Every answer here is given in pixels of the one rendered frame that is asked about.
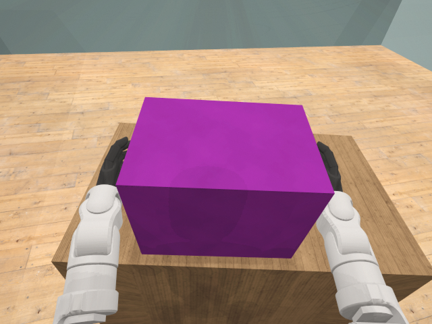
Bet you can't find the pedestal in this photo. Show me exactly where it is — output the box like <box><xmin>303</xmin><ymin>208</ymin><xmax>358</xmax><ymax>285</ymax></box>
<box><xmin>51</xmin><ymin>123</ymin><xmax>432</xmax><ymax>324</ymax></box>

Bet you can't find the robot right forearm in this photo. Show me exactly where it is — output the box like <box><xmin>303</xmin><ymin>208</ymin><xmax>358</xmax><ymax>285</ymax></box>
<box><xmin>316</xmin><ymin>191</ymin><xmax>409</xmax><ymax>324</ymax></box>

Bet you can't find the robot left hand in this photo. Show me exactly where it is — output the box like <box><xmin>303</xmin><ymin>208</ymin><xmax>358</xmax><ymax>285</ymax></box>
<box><xmin>96</xmin><ymin>136</ymin><xmax>130</xmax><ymax>187</ymax></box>

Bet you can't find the carton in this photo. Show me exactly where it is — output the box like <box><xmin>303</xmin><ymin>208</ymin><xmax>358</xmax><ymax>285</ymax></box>
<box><xmin>116</xmin><ymin>97</ymin><xmax>335</xmax><ymax>259</ymax></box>

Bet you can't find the robot left forearm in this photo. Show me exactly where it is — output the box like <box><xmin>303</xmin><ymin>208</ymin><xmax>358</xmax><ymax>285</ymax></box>
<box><xmin>53</xmin><ymin>184</ymin><xmax>123</xmax><ymax>324</ymax></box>

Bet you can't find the robot right hand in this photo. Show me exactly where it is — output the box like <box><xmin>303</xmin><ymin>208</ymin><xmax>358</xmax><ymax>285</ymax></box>
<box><xmin>317</xmin><ymin>141</ymin><xmax>343</xmax><ymax>192</ymax></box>

